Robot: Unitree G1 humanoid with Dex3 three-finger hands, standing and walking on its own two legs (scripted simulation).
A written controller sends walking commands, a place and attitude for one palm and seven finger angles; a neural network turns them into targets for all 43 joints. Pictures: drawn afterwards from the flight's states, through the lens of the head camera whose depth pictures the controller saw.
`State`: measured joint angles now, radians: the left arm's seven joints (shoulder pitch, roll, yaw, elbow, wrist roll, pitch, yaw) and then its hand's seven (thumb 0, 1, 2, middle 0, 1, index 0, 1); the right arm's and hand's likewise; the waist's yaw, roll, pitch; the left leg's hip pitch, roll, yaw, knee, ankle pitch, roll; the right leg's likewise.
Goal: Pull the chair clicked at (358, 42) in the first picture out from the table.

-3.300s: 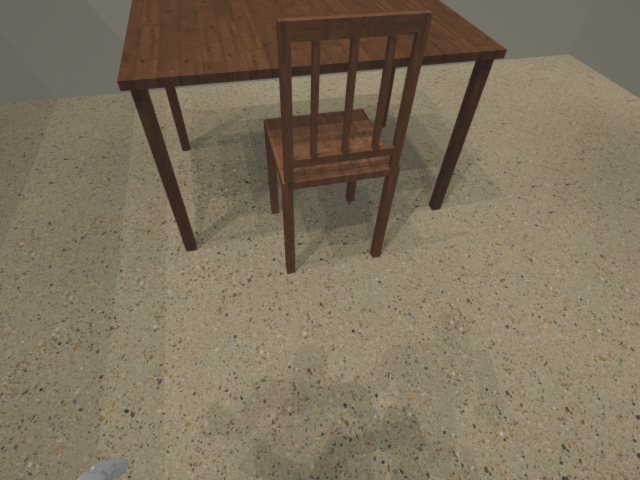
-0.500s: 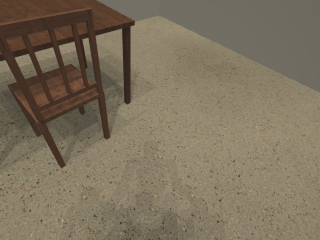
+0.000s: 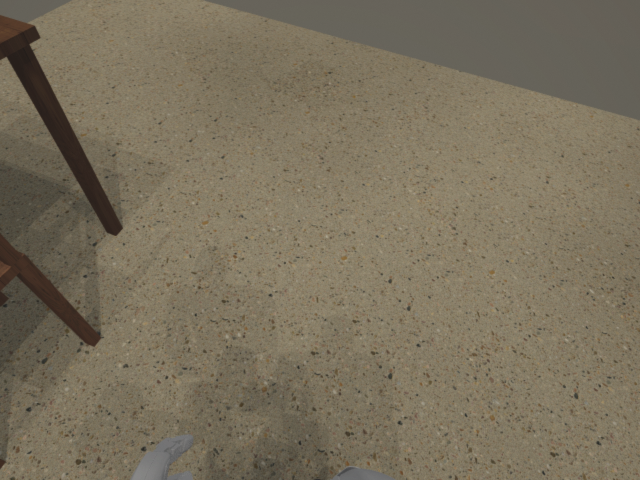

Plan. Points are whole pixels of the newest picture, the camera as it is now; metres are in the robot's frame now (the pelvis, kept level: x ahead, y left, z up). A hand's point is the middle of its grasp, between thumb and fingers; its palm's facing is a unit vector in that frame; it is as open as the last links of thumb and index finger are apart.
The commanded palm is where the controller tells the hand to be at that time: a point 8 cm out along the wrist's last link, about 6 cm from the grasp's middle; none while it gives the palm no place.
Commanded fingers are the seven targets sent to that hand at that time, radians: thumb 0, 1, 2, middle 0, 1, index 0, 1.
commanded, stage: walk to a spot facing it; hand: left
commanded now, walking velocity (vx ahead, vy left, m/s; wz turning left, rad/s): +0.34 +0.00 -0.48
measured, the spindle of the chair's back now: out of the picture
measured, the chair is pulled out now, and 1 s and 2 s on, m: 0.00 0.00 0.00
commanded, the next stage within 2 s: none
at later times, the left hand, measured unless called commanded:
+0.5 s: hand (134, 369) +0.29 +0.28 -0.16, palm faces -0.17 -0.96 -0.23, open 7.4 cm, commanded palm none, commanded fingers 0.00 0.90 0.90 -0.20 -0.30 -0.20 -0.30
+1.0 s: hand (254, 235) +0.54 +0.13 -0.13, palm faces -0.53 -0.81 -0.27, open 7.4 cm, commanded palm none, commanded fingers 0.00 0.90 0.90 -0.20 -0.30 -0.20 -0.30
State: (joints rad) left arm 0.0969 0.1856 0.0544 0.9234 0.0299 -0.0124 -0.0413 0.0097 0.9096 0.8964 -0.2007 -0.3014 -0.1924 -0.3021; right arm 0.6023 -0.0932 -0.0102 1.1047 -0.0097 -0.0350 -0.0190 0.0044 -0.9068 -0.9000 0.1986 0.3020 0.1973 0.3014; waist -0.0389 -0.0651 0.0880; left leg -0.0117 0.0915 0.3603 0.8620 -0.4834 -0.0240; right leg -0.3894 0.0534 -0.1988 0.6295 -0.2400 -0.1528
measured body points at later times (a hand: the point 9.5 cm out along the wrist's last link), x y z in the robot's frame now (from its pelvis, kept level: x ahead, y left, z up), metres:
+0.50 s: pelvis +0.24 +0.07 +0.02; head +0.27 +0.09 +0.46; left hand +0.30 +0.33 -0.14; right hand +0.33 -0.18 -0.10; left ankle +0.31 +0.18 -0.71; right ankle +0.10 -0.02 -0.61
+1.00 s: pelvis +0.33 +0.02 +0.02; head +0.36 -0.01 +0.46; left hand +0.57 +0.17 -0.11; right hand +0.23 -0.22 -0.14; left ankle +0.38 +0.16 -0.64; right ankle +0.33 -0.08 -0.71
